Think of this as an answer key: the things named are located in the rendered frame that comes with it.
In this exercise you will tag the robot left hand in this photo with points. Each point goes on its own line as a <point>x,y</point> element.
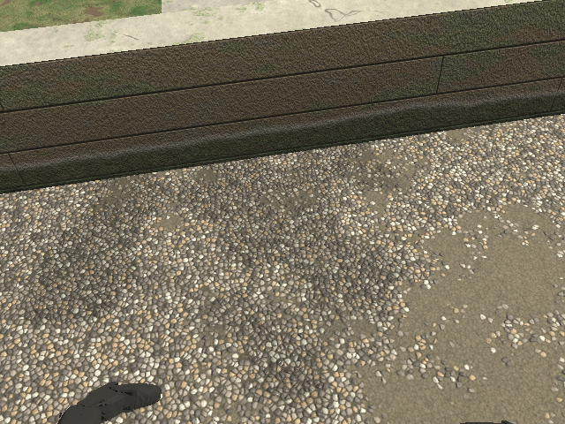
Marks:
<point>110,400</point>

